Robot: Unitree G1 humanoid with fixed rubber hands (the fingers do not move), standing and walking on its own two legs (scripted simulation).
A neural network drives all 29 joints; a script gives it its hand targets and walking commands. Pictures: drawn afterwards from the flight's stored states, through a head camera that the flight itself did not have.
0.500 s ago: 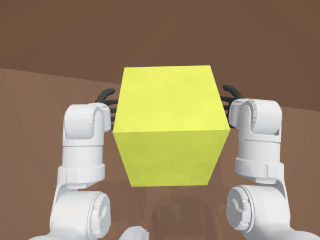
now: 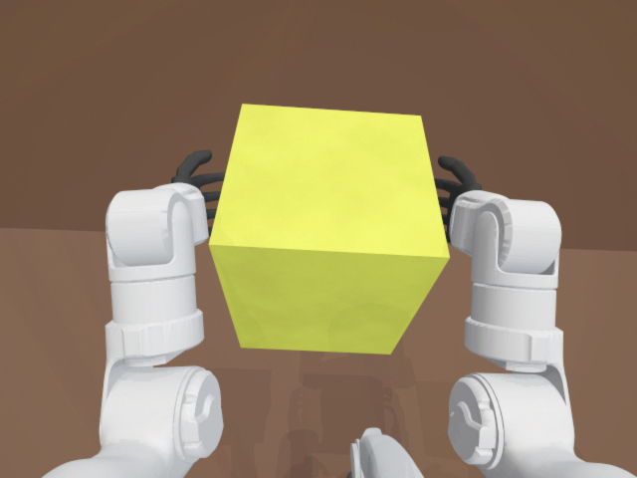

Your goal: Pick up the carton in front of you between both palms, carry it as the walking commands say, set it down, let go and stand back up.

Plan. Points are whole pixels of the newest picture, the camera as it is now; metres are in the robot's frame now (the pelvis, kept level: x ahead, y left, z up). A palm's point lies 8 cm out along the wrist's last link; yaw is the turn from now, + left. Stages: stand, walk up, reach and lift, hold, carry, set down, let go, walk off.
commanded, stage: carry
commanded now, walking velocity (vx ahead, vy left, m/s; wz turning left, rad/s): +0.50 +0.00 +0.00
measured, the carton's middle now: (323, 241) +0.40 -0.03 +0.08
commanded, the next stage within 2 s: none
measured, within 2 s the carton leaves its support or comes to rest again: neither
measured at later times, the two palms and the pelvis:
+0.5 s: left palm (178, 42) +0.69 +0.16 +0.20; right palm (377, 32) +0.71 -0.14 +0.21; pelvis +0.32 +0.00 +0.02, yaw +0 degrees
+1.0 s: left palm out of the picture +1.00 +0.14 +0.22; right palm out of the picture +1.01 -0.16 +0.23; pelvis +0.63 -0.01 +0.06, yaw +0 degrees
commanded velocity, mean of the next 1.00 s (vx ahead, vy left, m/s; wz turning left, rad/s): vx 0.50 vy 0.00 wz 0.00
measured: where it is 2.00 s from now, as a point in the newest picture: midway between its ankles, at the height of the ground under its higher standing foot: (282, 191)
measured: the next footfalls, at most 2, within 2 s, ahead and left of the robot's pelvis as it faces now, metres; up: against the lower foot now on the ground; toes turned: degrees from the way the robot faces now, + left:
right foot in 0.10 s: +0.26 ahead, -0.12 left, +0.03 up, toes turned -6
left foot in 0.50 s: +0.51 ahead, +0.10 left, +0.06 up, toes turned +7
